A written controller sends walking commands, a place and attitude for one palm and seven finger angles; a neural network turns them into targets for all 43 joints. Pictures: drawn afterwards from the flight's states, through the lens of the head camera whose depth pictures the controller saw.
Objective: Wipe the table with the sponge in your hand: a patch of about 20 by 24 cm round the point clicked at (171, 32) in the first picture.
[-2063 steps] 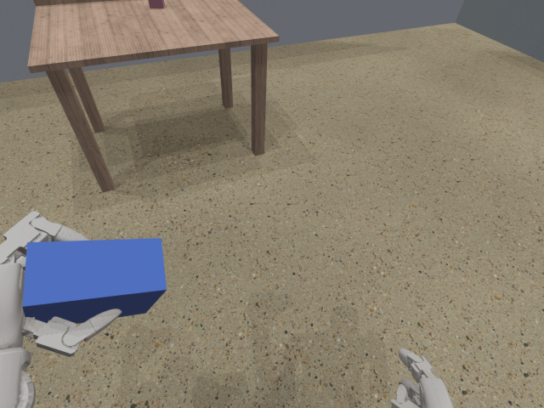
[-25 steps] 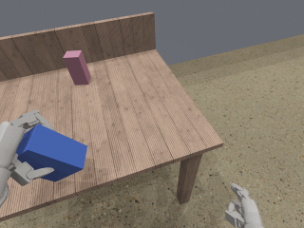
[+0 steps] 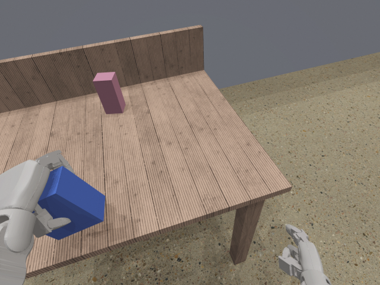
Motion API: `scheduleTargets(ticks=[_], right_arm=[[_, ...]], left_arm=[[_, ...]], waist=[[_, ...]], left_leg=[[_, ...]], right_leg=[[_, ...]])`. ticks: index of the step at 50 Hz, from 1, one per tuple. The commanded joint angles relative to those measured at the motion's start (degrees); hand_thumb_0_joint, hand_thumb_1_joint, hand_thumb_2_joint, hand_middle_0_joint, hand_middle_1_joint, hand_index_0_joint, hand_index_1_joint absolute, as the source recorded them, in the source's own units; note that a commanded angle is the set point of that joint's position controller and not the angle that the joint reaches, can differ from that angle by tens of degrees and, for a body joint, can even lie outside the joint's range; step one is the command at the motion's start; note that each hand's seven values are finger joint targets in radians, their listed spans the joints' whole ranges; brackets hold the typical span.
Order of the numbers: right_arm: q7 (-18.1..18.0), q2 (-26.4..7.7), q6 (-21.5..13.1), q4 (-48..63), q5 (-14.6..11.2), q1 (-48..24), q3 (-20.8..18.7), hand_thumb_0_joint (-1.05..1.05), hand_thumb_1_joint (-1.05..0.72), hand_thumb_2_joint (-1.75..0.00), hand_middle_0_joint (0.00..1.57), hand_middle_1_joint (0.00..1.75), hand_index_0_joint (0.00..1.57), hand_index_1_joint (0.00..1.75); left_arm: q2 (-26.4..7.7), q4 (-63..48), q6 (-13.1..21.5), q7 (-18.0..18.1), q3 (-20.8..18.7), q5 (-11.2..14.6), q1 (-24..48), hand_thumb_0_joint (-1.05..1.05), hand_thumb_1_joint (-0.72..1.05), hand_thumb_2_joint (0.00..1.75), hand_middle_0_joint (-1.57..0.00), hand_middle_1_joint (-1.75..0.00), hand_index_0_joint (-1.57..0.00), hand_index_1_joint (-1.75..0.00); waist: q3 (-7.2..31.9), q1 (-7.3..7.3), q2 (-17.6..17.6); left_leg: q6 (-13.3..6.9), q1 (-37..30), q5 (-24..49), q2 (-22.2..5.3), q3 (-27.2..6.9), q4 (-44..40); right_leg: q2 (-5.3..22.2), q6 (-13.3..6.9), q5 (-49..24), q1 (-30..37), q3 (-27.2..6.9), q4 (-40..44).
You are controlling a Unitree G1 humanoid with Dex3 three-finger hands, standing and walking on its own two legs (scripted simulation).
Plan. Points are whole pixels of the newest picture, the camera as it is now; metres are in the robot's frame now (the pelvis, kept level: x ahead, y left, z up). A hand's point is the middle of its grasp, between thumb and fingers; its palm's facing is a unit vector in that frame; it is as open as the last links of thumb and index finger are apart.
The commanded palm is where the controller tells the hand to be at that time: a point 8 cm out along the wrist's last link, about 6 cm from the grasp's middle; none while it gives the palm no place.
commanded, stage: turn the palm down, sponge in hand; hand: left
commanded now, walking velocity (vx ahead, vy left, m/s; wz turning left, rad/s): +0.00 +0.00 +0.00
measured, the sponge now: (68, 209) +0.22 +0.28 +0.07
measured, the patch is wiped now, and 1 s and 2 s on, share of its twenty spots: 0.00 0.00 0.00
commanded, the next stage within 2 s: move the sponge above the wiping area in 0.94 s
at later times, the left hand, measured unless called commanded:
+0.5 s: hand (43, 196) +0.23 +0.32 +0.11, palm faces +0.03 -0.11 -0.99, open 10.4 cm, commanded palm +0.19 +0.30 +0.18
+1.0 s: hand (51, 194) +0.23 +0.30 +0.11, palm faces +0.01 -0.07 -1.00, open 10.4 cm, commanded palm +0.20 +0.29 +0.18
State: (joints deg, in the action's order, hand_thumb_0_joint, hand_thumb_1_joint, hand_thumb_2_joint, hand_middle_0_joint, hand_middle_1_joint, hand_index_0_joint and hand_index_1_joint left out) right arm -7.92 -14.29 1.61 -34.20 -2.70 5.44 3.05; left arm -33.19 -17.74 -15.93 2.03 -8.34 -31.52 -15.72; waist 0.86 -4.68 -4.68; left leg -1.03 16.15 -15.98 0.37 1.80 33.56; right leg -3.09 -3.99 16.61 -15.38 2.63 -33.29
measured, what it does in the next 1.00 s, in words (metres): stands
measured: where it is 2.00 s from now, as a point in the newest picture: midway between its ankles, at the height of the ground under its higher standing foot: outside the picture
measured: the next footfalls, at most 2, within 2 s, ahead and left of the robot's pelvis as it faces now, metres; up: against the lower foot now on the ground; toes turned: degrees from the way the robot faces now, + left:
none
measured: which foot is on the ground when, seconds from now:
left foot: down 0.00-1.00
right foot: down 0.00-1.00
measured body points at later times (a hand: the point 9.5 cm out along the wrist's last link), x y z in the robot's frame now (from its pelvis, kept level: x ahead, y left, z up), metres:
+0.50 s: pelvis +0.00 +0.02 +0.01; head +0.00 -0.01 +0.46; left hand +0.22 +0.32 +0.17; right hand +0.26 -0.16 -0.07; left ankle +0.02 +0.11 -0.73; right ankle +0.02 -0.07 -0.73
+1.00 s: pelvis +0.01 +0.01 +0.01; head +0.00 -0.03 +0.46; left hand +0.23 +0.30 +0.17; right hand +0.27 -0.18 -0.07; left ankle +0.02 +0.11 -0.73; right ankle +0.02 -0.07 -0.73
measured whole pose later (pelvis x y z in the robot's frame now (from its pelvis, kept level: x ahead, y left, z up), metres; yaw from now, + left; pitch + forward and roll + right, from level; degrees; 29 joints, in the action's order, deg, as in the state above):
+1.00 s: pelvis +0.01 +0.01 +0.01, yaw +0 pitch -3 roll +0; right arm -4.0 -14.8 3.2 -38.5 -1.8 -0.8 3.3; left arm -29.9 -11.6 -20.7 -2.3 2.1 -51.3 -8.1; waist -1.7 -7.5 -6.1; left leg -2.1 8.7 -11.7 1.6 1.8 23.7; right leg -2.3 -3.2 12.4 -7.9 2.1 -23.6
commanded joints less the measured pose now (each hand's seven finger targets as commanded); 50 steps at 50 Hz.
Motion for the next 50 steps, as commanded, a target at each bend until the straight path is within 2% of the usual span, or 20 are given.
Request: scheduleTargets(ticks=[1,3,7,8,12,13,17,18,26,27,28,32,33,37,39,42,43,47,48,50], right_arm=[[-0.3,-5.9,-2.4,10.0,0.1,-12.0,-1.8,0.00,-0.90,-0.90,0.20,0.30,0.20,0.30],[-0.1,-5.4,-2.6,9.9,0.2,-13.3,-1.4,0.00,-0.90,-0.90,0.20,0.30,0.20,0.30],[0.3,-5.6,-2.5,8.4,0.7,-14.9,-1.2,0.00,-0.90,-0.90,0.20,0.30,0.20,0.30],[0.5,-5.1,-2.5,8.7,0.7,-14.7,-1.2,0.00,-0.90,-0.90,0.20,0.30,0.20,0.30],[1.2,-5.5,-2.1,7.1,0.9,-16.2,-1.2,0.00,-0.90,-0.90,0.20,0.30,0.20,0.30],[1.5,-5.2,-2.0,7.5,0.9,-15.9,-1.2,0.00,-0.90,-0.90,0.20,0.30,0.20,0.30],[1.9,-5.5,-1.4,6.6,0.8,-18.4,-1.1,0.00,-0.90,-0.90,0.20,0.30,0.20,0.30],[2.1,-5.3,-1.2,6.8,0.8,-17.5,-1.1,0.00,-0.90,-0.90,0.20,0.30,0.20,0.30],[3.4,-5.4,-0.5,6.3,1.2,-18.0,-1.2,0.00,-0.90,-0.90,0.20,0.30,0.20,0.30],[3.5,-5.4,-0.8,6.0,1.2,-19.8,-1.1,0.00,-0.90,-0.90,0.20,0.30,0.20,0.30],[3.6,-5.0,-0.9,6.5,1.2,-18.9,-1.0,0.00,-0.90,-0.90,0.20,0.30,0.20,0.30],[3.7,-5.5,-0.9,5.7,1.1,-20.1,-1.2,0.00,-0.90,-0.90,0.20,0.30,0.20,0.30],[3.8,-4.9,-1.0,6.2,1.0,-19.0,-1.3,0.00,-0.90,-0.90,0.20,0.30,0.20,0.30],[3.8,-5.5,-1.1,5.7,0.8,-19.8,-1.4,0.00,-0.90,-0.90,0.20,0.30,0.20,0.30],[3.8,-5.2,-1.3,5.9,0.8,-18.5,-1.6,0.00,-0.90,-0.90,0.20,0.30,0.20,0.30],[3.6,-5.6,-1.4,5.8,0.9,-20.2,-1.5,0.00,-0.90,-0.90,0.20,0.30,0.20,0.30],[3.6,-5.1,-1.4,6.1,1.0,-19.1,-1.5,0.00,-0.90,-0.90,0.20,0.30,0.20,0.30],[3.6,-5.7,-1.6,5.5,1.0,-20.3,-1.6,0.00,-0.90,-0.90,0.20,0.30,0.20,0.30],[3.7,-5.0,-1.7,6.1,0.8,-19.1,-1.7,0.00,-0.90,-0.90,0.20,0.30,0.20,0.30],[3.7,-5.6,-1.6,5.7,0.9,-18.8,-1.8,0.00,-0.90,-0.90,0.20,0.30,0.20,0.30]], left_arm=[[-12.4,-11.5,-0.7,0.6,-5.3,-5.4,12.0,0.00,0.10,1.30,-1.20,-1.60,-1.20,-1.60],[-10.4,-11.7,-0.6,0.0,-3.7,-6.5,12.9,0.00,0.10,1.30,-1.20,-1.60,-1.20,-1.60],[-14.5,-11.3,-0.3,0.4,-6.6,-10.7,15.1,0.00,0.10,1.30,-1.20,-1.60,-1.20,-1.60],[-10.9,-12.1,0.0,0.4,-3.6,-11.0,15.7,0.00,0.10,1.30,-1.20,-1.60,-1.20,-1.60],[-13.8,-9.4,-1.2,1.5,-6.2,-14.1,16.4,0.00,0.10,1.30,-1.20,-1.60,-1.20,-1.60],[-10.1,-9.5,-1.6,1.3,-2.8,-14.1,16.7,0.00,0.10,1.30,-1.20,-1.60,-1.20,-1.60],[-11.6,-8.0,-4.1,0.7,-2.4,-16.9,18.6,0.00,0.10,1.30,-1.20,-1.60,-1.20,-1.60],[-8.0,-8.0,-4.4,0.0,1.4,-17.1,18.8,0.00,0.10,1.30,-1.20,-1.60,-1.20,-1.60],[-11.0,-6.9,-4.8,-1.9,1.5,-22.2,22.0,0.00,0.10,1.30,-1.20,-1.60,-1.20,-1.60],[-13.4,-6.7,-5.1,-1.3,-1.5,-23.0,21.6,0.00,0.10,1.30,-1.20,-1.60,-1.20,-1.60],[-9.2,-7.0,-4.9,-1.6,2.0,-22.3,21.1,0.00,0.10,1.30,-1.20,-1.60,-1.20,-1.60],[-13.2,-6.3,-4.6,-1.2,-2.3,-21.8,20.4,0.00,0.10,1.30,-1.20,-1.60,-1.20,-1.60],[-8.0,-6.4,-4.6,-1.4,1.9,-20.9,19.6,0.00,0.10,1.30,-1.20,-1.60,-1.20,-1.60],[-11.1,-6.0,-5.1,-1.2,-0.5,-21.2,19.7,0.00,0.10,1.30,-1.20,-1.60,-1.20,-1.60],[-9.0,-6.9,-4.6,-1.5,1.7,-21.0,20.6,0.00,0.10,1.30,-1.20,-1.60,-1.20,-1.60],[-12.3,-7.2,-4.7,-1.3,-1.2,-21.8,21.1,0.00,0.10,1.30,-1.20,-1.60,-1.20,-1.60],[-8.6,-7.0,-4.6,-1.5,2.2,-21.5,20.8,0.00,0.10,1.30,-1.20,-1.60,-1.20,-1.60],[-13.1,-6.5,-4.5,-0.9,-1.9,-22.2,21.3,0.00,0.10,1.30,-1.20,-1.60,-1.20,-1.60],[-7.8,-6.8,-4.3,-1.1,2.5,-21.3,20.2,0.00,0.10,1.30,-1.20,-1.60,-1.20,-1.60],[-10.2,-5.5,-4.3,-1.1,1.0,-21.9,20.6,0.00,0.10,1.30,-1.20,-1.60,-1.20,-1.60]], waist=[[7.9,-0.36,0.5],[7.5,-0.50,0.1],[7.9,-1.81,-1.6],[8.7,-1.28,-2.1],[8.8,-2.56,-2.0],[9.0,-2.07,-1.6],[8.9,-2.53,-2.2],[8.9,-1.68,-1.8],[10.4,-2.84,-1.6],[10.2,-3.82,-2.2],[10.6,-3.05,-1.6],[9.9,-3.93,-0.8],[9.6,-2.79,0.0],[8.8,-3.15,-0.4],[10.5,-2.45,0.5],[10.6,-3.43,-0.1],[10.8,-2.70,-0.2],[9.8,-3.76,-1.2],[9.9,-2.73,-1.3],[10.1,-3.18,-0.5]], left_leg=[[-1.1,-5.7,8.3,0.1,-4.1,-6.6],[-1.2,-6.7,7.8,0.0,-4.3,-7.3],[-0.9,-7.9,8.8,0.1,-5.8,-9.0],[-1.0,-8.5,9.9,-0.2,-5.4,-9.0],[-0.5,-8.9,11.8,-0.1,-6.9,-10.4],[-0.6,-9.0,12.7,-0.4,-6.3,-10.4],[-0.4,-9.7,13.0,0.0,-7.3,-11.5],[-0.7,-9.7,13.2,-0.2,-6.8,-11.6],[-0.8,-10.5,14.8,0.1,-8.4,-13.0],[-1.0,-10.5,14.3,0.2,-8.7,-12.8],[-1.1,-10.6,15.6,0.2,-8.0,-12.6],[-0.9,-11.4,16.0,0.4,-8.8,-12.6],[-1.1,-11.1,16.3,0.2,-7.6,-12.3],[-0.8,-11.2,15.2,0.5,-8.3,-12.5],[-1.0,-11.6,16.7,0.5,-7.5,-12.2],[-1.1,-12.3,16.8,0.8,-8.2,-11.8],[-1.3,-12.0,17.2,0.7,-7.4,-11.8],[-1.0,-12.3,16.6,1.0,-8.2,-12.0],[-1.3,-11.9,16.8,0.8,-7.1,-11.8],[-1.0,-12.2,17.0,0.9,-7.5,-12.0]], right_leg=[[3.1,1.5,-3.6,0.8,-6.3,9.4],[2.6,1.1,-3.4,1.5,-5.8,10.0],[1.8,0.0,-4.3,3.0,-7.6,10.5],[2.0,0.2,-5.5,3.7,-6.0,10.3],[1.4,-0.7,-6.9,5.3,-7.9,10.9],[2.0,-0.4,-8.0,5.8,-6.1,10.8],[1.6,-1.0,-8.0,6.4,-8.4,11.6],[2.0,-0.7,-8.3,6.6,-6.4,11.6],[2.1,-0.9,-9.0,8.5,-7.7,12.0],[1.4,-1.7,-8.7,9.2,-9.8,11.9],[1.9,-1.3,-9.8,9.4,-7.4,11.8],[1.5,-1.7,-10.1,8.9,-10.4,12.8],[2.2,-1.1,-10.6,8.9,-7.7,12.8],[1.7,-1.6,-9.5,8.5,-10.6,13.6],[2.4,-1.0,-11.1,9.2,-8.9,13.2],[1.7,-1.7,-11.3,9.0,-11.4,13.4],[2.2,-1.2,-11.7,9.3,-8.9,13.2],[1.8,-1.9,-11.0,8.7,-11.7,13.7],[2.4,-1.2,-11.2,9.2,-9.0,13.5],[2.6,-1.1,-11.6,8.6,-9.7,13.8]])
